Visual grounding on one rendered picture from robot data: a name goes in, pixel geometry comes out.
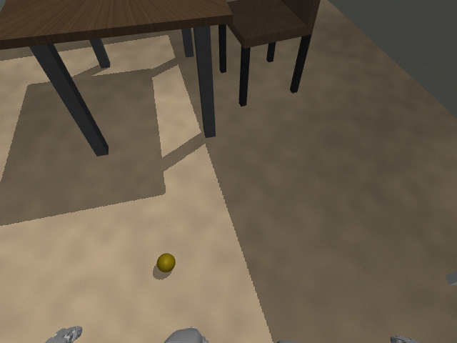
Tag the left robot hand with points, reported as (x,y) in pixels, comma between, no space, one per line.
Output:
(66,335)

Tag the chair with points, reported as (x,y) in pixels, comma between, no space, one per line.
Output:
(259,22)

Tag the table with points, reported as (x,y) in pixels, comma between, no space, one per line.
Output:
(40,24)

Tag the ball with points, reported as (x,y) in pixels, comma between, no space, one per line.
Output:
(166,262)

